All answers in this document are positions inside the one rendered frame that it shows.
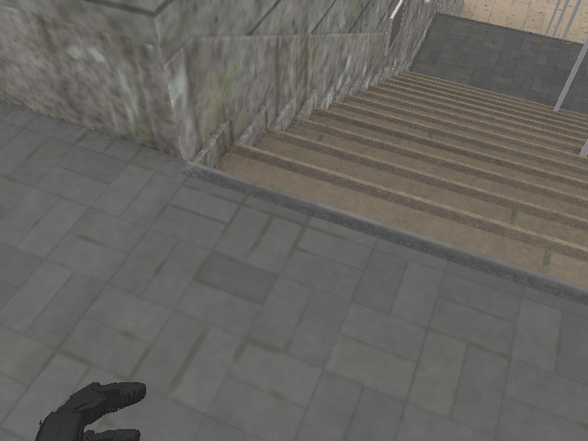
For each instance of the left robot hand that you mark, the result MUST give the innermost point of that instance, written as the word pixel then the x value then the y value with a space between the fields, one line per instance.
pixel 88 405

